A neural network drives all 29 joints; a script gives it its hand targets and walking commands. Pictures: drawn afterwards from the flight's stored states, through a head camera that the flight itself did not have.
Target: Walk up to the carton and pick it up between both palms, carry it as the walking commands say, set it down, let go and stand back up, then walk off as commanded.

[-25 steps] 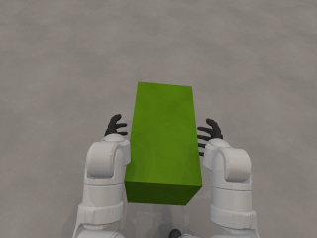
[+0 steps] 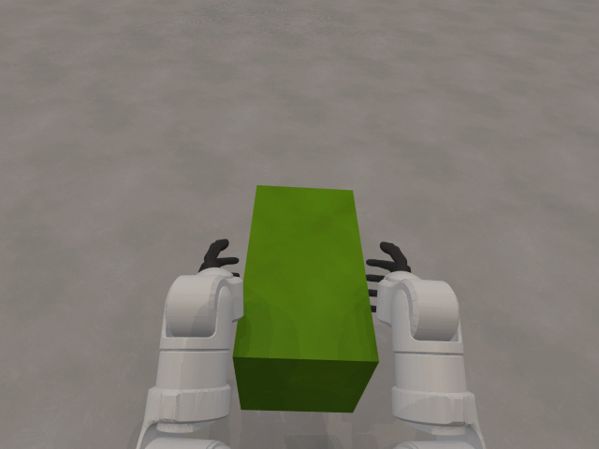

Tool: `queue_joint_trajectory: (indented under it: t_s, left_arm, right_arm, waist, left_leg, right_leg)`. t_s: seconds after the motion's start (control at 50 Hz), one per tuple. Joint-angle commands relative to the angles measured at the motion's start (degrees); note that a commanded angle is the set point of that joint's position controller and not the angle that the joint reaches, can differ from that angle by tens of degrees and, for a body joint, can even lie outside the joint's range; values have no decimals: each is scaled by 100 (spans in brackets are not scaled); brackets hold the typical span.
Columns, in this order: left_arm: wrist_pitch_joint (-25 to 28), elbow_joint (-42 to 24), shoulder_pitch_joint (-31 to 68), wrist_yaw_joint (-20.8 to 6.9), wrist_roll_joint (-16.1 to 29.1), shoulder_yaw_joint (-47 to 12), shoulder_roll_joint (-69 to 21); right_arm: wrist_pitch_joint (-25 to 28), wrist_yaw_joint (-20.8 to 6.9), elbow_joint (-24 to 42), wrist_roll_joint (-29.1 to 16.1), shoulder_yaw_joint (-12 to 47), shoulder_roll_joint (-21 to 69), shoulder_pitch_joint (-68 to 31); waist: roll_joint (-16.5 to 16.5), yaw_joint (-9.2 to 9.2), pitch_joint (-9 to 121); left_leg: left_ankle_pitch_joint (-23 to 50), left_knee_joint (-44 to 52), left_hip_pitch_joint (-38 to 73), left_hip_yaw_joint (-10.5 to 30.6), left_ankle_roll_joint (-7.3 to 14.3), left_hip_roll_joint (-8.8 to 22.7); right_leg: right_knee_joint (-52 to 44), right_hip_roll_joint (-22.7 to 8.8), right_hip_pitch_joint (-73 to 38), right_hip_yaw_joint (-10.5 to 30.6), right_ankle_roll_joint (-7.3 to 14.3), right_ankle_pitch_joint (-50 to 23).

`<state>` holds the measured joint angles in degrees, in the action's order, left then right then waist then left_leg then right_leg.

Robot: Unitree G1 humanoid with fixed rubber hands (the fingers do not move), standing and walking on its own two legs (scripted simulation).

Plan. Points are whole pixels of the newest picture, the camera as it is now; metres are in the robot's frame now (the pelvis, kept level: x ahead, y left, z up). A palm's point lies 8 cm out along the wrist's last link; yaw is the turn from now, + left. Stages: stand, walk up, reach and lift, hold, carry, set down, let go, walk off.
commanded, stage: carry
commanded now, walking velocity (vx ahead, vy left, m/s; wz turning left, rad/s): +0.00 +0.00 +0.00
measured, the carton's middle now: (301, 291) +0.36 +0.00 +0.00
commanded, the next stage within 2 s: none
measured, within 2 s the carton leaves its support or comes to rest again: neither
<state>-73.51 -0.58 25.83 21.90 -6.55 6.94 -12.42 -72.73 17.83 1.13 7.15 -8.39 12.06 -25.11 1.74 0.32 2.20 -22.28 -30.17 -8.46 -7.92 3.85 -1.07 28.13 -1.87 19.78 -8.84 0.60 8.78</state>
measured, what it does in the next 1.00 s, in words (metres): shifts its weight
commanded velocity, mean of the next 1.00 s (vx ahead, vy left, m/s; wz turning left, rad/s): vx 0.00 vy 0.00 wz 0.00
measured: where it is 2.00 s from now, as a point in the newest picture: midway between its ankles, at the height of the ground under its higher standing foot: outside the picture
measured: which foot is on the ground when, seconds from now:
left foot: down 0.00-1.00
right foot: down 0.00-1.00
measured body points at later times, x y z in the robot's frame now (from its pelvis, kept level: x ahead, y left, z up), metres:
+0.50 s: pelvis -0.06 -0.03 -0.01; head -0.11 -0.03 +0.44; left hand +0.23 +0.10 +0.06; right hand +0.24 -0.15 +0.06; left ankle -0.08 +0.04 -0.73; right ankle +0.05 -0.12 -0.73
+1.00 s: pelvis -0.07 -0.02 -0.01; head -0.11 -0.02 +0.44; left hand +0.22 +0.11 +0.03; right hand +0.23 -0.14 +0.03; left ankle -0.08 +0.04 -0.73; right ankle +0.05 -0.12 -0.73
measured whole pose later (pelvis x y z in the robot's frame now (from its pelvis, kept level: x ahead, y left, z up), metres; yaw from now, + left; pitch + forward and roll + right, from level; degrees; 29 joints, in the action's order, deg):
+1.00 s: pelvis -0.07 -0.02 -0.01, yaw +2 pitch +0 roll -1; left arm -58.1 11.0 16.8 10.3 -8.1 4.9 -9.2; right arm -56.9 8.0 -11.1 9.7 -7.7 9.3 -17.3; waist 0.7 0.0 6.8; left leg -20.6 -36.2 -16.1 -7.7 4.2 -0.4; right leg 28.4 -2.5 24.2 -10.2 3.0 4.4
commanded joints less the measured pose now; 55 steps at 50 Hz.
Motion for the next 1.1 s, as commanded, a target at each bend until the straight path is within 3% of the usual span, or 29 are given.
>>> queue_joint_trajectory:
  t_s: [0.0, 0.1, 0.16, 0.2, 0.22, 0.24, 0.26, 0.28, 0.32, 0.34, 0.38, 0.4, 0.44, 0.5, 0.52, 0.54, 0.56, 0.6, 0.62, 0.64, 0.72, 0.76, 0.8, 0.82, 0.88, 0.9, 1.0, 1.06, 1.08]
  left_arm:
    - [254, -951, 3520, -2793, 2533, -3362, -6542]
    - [352, -756, 3469, -2772, 2551, -3152, -6573]
    - [358, -618, 3266, -2732, 2345, -3083, -6468]
    - [493, -572, 3440, -2748, 2285, -2991, -6461]
    - [542, -370, 3359, -2792, 2200, -2843, -6274]
    - [665, -239, 3558, -2784, 2122, -2687, -6226]
    - [604, -867, 3662, -2777, 2522, -3144, -6481]
    - [587, -650, 3724, -2814, 2403, -2956, -6366]
    - [771, 125, 3396, -2782, 2164, -2472, -6175]
    - [660, -650, 3333, -2802, 2505, -3027, -6414]
    - [679, -139, 3481, -2806, 2361, -2837, -6377]
    - [913, 648, 3365, -2825, 1933, -2246, -6018]
    - [880, -15, 3350, -2803, 2215, -2744, -6251]
    - [1257, 762, 3389, -2833, 1811, -2175, -5880]
    - [1333, 83, 3315, -2842, 2026, -2573, -5947]
    - [1387, 256, 3444, -2855, 1904, -2452, -5871]
    - [1322, -418, 3548, -2871, 2237, -2946, -6057]
    - [1361, 325, 3309, -2829, 1904, -2591, -5899]
    - [1420, -173, 3195, -2829, 2048, -2959, -5945]
    - [1586, 898, 3259, -2848, 1687, -2419, -5767]
    - [1735, -483, 3296, -2825, 2184, -3093, -6054]
    - [1606, -455, 2978, -2800, 2079, -3144, -5931]
    - [1875, 620, 2730, -2817, 1573, -2553, -5655]
    - [1949, -202, 2653, -2831, 1886, -2920, -5768]
    - [1986, -420, 2900, -2841, 2025, -3153, -5855]
    - [2105, -95, 3167, -2841, 1888, -2930, -5625]
    - [2234, -163, 2667, -2897, 1829, -3037, -5722]
    - [2218, -415, 2663, -2887, 1974, -3208, -5743]
    - [2223, 166, 2722, -2897, 1787, -3079, -5739]
  right_arm:
    - [310, -2434, 934, -2572, 3467, 5954, -3501]
    - [427, -2391, 881, -2517, 3266, 5951, -3687]
    - [429, -2459, 815, -2579, 3307, 5982, -3792]
    - [536, -2478, 371, -2342, 2985, 5916, -3486]
    - [581, -2486, 226, -2223, 2899, 5876, -3332]
    - [676, -2509, 3, -2092, 2679, 5921, -3418]
    - [630, -2486, 883, -2479, 3181, 6075, -3693]
    - [558, -2494, 515, -2379, 3096, 6056, -3634]
    - [756, -2470, -73, -2110, 2688, 5848, -3513]
    - [693, -2474, 902, -2469, 3241, 6095, -3473]
    - [717, -2469, 163, -2253, 2964, 5880, -3450]
    - [967, -2471, -534, -1811, 2355, 5553, -3225]
    - [880, -2505, 317, -2345, 3074, 5881, -3768]
    - [1225, -2517, -757, -1792, 2415, 5576, -3318]
    - [1286, -2520, -119, -1990, 2798, 5822, -3121]
    - [1338, -2530, -470, -1812, 2582, 5696, -2977]
    - [1273, -2541, 397, -2284, 3224, 5954, -3405]
    - [1308, -2523, -475, -1881, 2797, 5685, -3067]
    - [1371, -2542, -165, -2053, 3050, 5807, -2938]
    - [1581, -2553, -1159, -1564, 2375, 5443, -2872]
    - [1661, -2540, 547, -2315, 3434, 5894, -3445]
    - [1515, -2558, 288, -2199, 3368, 5792, -2923]
    - [1807, -2582, -816, -1642, 2738, 5503, -2595]
    - [1868, -2570, -88, -1916, 3056, 5614, -2519]
    - [1887, -2624, -23, -1967, 3174, 5718, -2416]
    - [1986, -2609, -533, -1736, 2901, 5585, -2598]
    - [2171, -2594, 29, -1693, 3126, 5536, -2484]
    - [2183, -2564, 183, -1788, 3181, 5467, -2372]
    - [2172, -2569, -418, -1542, 3011, 5380, -2367]
  waist:
    - [185, -92, 2806]
    - [-33, -111, 3256]
    - [197, -100, 2834]
    - [277, -89, 2896]
    - [-258, -91, 2750]
    - [-160, -85, 2817]
    - [-104, -92, 2750]
    - [-452, -81, 2649]
    - [-133, -97, 2500]
    - [-182, -97, 2392]
    - [124, -62, 2206]
    - [-162, -75, 2333]
    - [-374, -53, 2322]
    - [-413, -81, 2375]
    - [-456, -82, 2347]
    - [-513, -102, 2401]
    - [-690, -107, 2036]
    - [-417, -79, 2312]
    - [-101, -84, 2416]
    - [149, -73, 2355]
    - [-441, -59, 2589]
    - [-364, -35, 2491]
    - [-282, -15, 2784]
    - [-169, -20, 2749]
    - [20, 4, 2693]
    - [-163, -19, 2795]
    - [-296, -50, 2679]
    - [-50, -19, 2750]
    - [59, -40, 2576]
  left_leg:
    - [6246, -103, 1218, 675, -424, 1292]
    - [4230, 76, 870, 777, -451, 1185]
    - [4582, 86, 850, 797, -341, 1363]
    - [3225, 209, 607, 789, -140, 1243]
    - [2288, 359, 239, 924, -58, 1230]
    - [1748, 401, 148, 945, -43, 1199]
    - [1378, 351, 26, 850, -70, 1099]
    - [873, 367, -143, 941, -17, 1092]
    - [218, 637, -450, 1013, -33, 1017]
    - [113, 580, -412, 1016, 3, 1044]
    - [77, 600, -631, 1075, 24, 976]
    - [-173, 694, -841, 1121, 57, 1006]
    - [117, 424, -700, 977, -38, 899]
    - [-193, 442, -809, 981, 52, 804]
    - [-173, 460, -691, 958, 75, 763]
    - [-317, 309, -699, 808, 97, 628]
    - [-340, 231, -779, 782, 115, 514]
    - [-36, 270, -639, 856, 80, 656]
    - [6, 305, -619, 883, 61, 689]
    - [-223, 562, -819, 985, 125, 731]
    - [340, 217, -769, 959, 47, 774]
    - [334, 193, -868, 975, 36, 815]
    - [359, 313, -696, 1029, 82, 845]
    - [716, 265, -715, 1130, 39, 902]
    - [891, 228, -745, 1032, -5, 929]
    - [1001, 283, -738, 1149, -62, 1026]
    - [1382, 287, -727, 1244, -144, 1094]
    - [1288, 188, -595, 1131, -110, 1059]
    - [1131, 245, -734, 1107, -106, 1036]
  right_leg:
    - [204, -297, -906, 216, 164, -1822]
    - [116, -682, -1504, 444, 389, -2696]
    - [166, -541, -956, 395, 309, -1572]
    - [-27, -642, -1085, 496, 315, -1076]
    - [-202, -653, -1271, 556, 325, -819]
    - [-236, -692, -1319, 643, 372, -719]
    - [-271, -711, -1281, 637, 301, -795]
    - [-266, -784, -1252, 737, 301, -489]
    - [-394, -731, -1061, 750, 314, 66]
    - [-407, -712, -918, 836, 242, 267]
    - [-414, -687, -880, 746, 255, 307]
    - [-441, -665, -1038, 725, 296, 387]
    - [-502, -723, -819, 908, 210, 368]
    - [-665, -769, -889, 937, 233, 911]
    - [-788, -709, -725, 969, 173, 919]
    - [-961, -784, -691, 1144, 153, 1214]
    - [-1094, -812, -396, 1169, 96, 1658]
    - [-916, -846, -492, 1148, 176, 1231]
    - [-837, -802, -537, 1047, 159, 962]
    - [-765, -677, -658, 866, 119, 836]
    - [-683, -762, -916, 971, 121, 401]
    - [-640, -850, -865, 1028, 231, 447]
    - [-483, -766, -982, 930, 149, 320]
    - [-459, -810, -1041, 938, 187, -170]
    - [-346, -787, -1010, 960, 177, -346]
    - [-236, -760, -1084, 846, 190, -323]
    - [-174, -738, -854, 838, 126, -447]
    - [-235, -728, -924, 901, 155, -516]
    - [-220, -727, -833, 854, 118, -391]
